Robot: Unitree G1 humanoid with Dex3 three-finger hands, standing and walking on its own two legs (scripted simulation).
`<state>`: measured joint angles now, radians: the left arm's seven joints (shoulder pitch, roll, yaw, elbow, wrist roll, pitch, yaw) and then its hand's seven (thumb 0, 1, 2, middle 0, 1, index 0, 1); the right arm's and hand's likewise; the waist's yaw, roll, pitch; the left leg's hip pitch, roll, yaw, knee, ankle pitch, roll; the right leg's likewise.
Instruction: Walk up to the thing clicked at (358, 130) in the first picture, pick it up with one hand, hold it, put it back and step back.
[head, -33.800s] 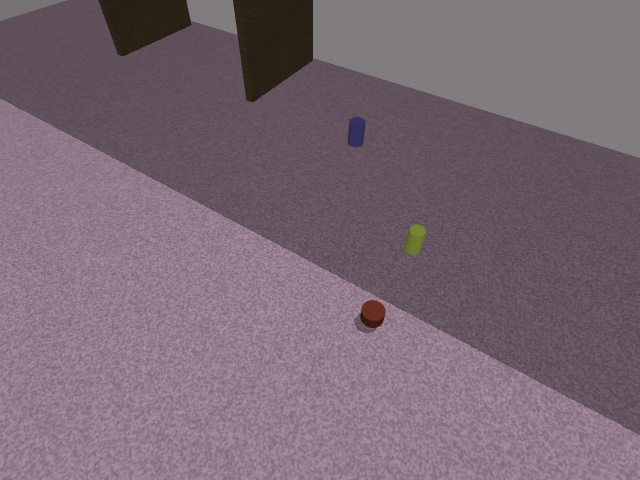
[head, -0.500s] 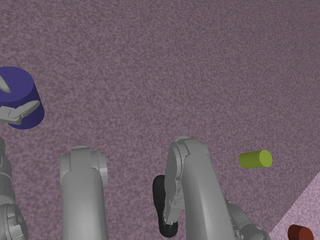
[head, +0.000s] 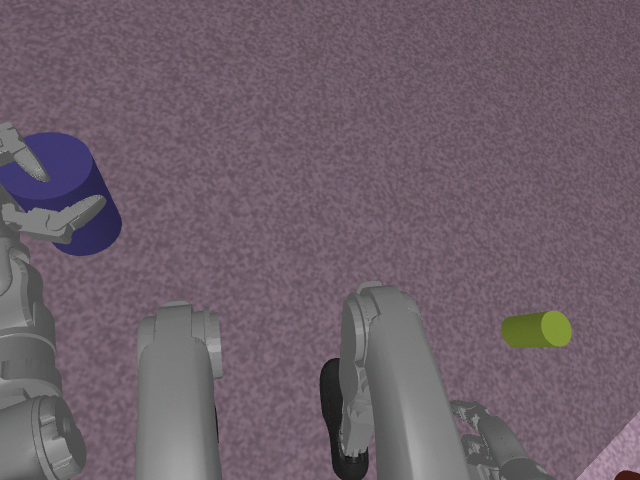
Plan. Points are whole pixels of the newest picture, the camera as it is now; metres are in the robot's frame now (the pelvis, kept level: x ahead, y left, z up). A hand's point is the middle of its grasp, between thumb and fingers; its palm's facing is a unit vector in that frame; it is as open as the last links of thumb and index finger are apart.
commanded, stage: settle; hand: left
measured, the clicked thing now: (68, 199) +0.45 +0.26 -0.09
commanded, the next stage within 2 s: lift in 0.24 s
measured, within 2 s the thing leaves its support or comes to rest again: neither
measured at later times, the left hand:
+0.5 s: hand (36, 177) +0.44 +0.26 -0.01, palm faces +0.28 -0.96 -0.06, open 7.1 cm
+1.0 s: hand out of the picture +0.41 +0.25 +0.09, palm faces +0.23 -0.97 -0.06, open 7.1 cm
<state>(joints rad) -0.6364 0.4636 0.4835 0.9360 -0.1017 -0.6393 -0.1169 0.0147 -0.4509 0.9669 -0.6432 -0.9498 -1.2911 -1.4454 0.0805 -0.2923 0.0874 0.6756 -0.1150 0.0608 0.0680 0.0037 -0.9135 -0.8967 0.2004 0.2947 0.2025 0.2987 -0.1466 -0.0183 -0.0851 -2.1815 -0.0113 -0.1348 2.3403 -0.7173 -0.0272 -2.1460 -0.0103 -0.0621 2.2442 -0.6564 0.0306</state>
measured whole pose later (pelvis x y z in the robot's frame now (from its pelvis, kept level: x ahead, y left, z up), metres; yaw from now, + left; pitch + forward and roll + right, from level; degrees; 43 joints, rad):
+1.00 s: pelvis +0.01 +0.00 +0.10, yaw +3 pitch +33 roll -4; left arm -0.42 0.32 0.35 0.60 -0.15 -0.46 -0.11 0.00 -0.42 0.93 -0.62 -0.98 -1.29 -1.43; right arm 0.11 -0.27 0.00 0.64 -0.02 0.00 0.01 0.01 -0.92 -0.89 0.20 0.29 0.20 0.30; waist -0.08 0.02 -0.18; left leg -1.91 0.00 -0.08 2.01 -0.69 -0.02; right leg -1.89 -0.02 -0.03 1.96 -0.65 0.02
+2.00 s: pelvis +0.07 +0.01 +0.33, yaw +5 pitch +15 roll -2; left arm -0.18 0.19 0.14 0.46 -0.13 -0.36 0.04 0.00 -0.43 0.94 -0.62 -0.97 -1.26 -1.39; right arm 0.22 -0.21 0.01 0.67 -0.01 -0.04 -0.04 0.01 -0.92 -0.89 0.20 0.29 0.20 0.30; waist -0.02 0.01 -0.11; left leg -0.88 0.02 -0.04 1.14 -0.52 -0.01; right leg -0.87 -0.02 -0.03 1.09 -0.48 0.02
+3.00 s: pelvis +0.08 +0.00 +0.37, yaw +5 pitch +8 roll -1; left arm -0.13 0.17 0.13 0.45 -0.13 -0.36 0.05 0.00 -0.43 0.94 -0.62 -0.97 -1.22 -1.38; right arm 0.22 -0.21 0.00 0.67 -0.02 -0.01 -0.04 0.01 -0.92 -0.90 0.20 0.29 0.20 0.30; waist -0.02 0.01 -0.05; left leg -0.58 0.03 -0.03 0.89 -0.44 -0.02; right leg -0.58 -0.01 -0.02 0.86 -0.41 0.01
